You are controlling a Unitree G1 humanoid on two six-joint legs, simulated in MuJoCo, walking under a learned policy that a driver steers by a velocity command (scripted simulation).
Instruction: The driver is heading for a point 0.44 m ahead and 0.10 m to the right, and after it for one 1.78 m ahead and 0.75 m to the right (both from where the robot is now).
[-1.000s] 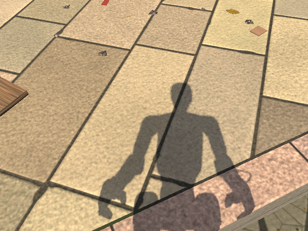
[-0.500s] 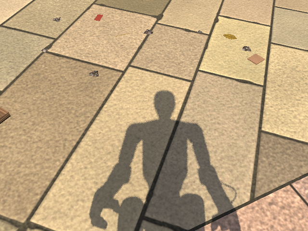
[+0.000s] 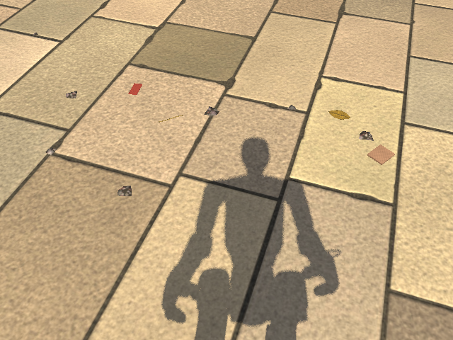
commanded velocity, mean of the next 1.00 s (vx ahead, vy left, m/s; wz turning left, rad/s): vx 0.30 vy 0.00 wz -0.24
